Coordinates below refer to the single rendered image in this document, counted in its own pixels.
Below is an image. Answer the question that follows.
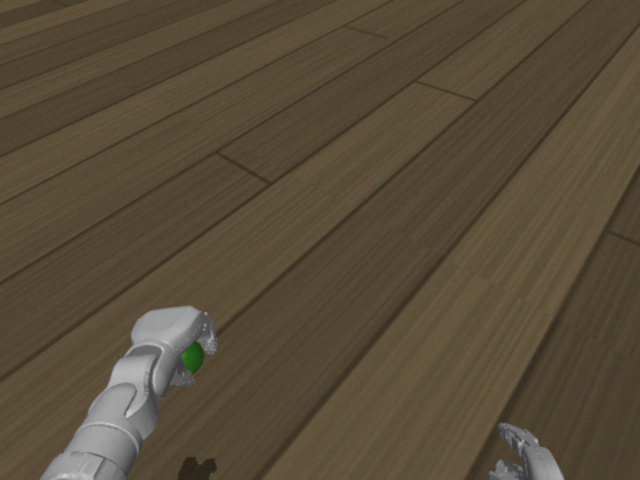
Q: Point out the right robot hand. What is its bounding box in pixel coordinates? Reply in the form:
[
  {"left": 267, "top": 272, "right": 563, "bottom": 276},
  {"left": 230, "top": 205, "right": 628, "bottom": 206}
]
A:
[{"left": 489, "top": 423, "right": 565, "bottom": 480}]

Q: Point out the left robot arm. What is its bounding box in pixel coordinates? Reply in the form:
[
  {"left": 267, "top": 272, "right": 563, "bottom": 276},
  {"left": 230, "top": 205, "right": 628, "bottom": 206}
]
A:
[{"left": 39, "top": 339, "right": 178, "bottom": 480}]

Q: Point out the left robot hand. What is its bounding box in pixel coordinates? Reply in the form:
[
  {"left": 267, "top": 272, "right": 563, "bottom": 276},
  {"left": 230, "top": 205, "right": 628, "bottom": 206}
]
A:
[{"left": 131, "top": 306, "right": 217, "bottom": 387}]

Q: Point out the ball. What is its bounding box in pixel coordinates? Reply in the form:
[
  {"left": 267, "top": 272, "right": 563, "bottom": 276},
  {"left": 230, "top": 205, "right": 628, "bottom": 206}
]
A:
[{"left": 181, "top": 341, "right": 204, "bottom": 375}]

